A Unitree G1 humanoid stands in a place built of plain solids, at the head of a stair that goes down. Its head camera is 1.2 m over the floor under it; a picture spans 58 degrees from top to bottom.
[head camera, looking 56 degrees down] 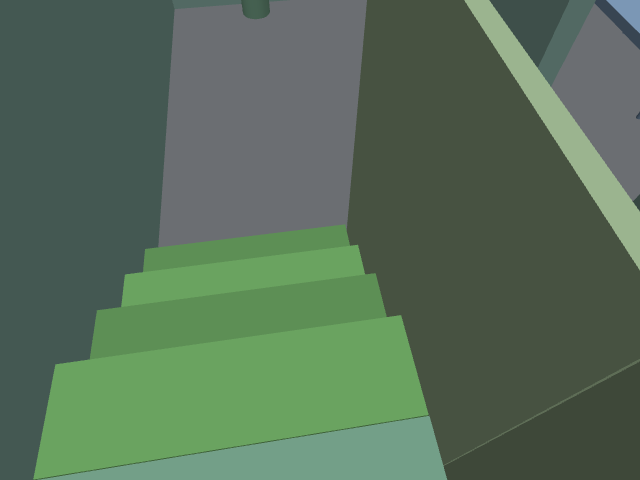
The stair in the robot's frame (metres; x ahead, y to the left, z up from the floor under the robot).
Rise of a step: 0.19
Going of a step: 0.26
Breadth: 1.00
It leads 9 degrees to the left of straight ahead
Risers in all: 4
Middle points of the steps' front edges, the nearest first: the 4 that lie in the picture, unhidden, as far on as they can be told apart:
0.46 0.25 0.00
0.72 0.29 -0.19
0.97 0.33 -0.39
1.22 0.36 -0.58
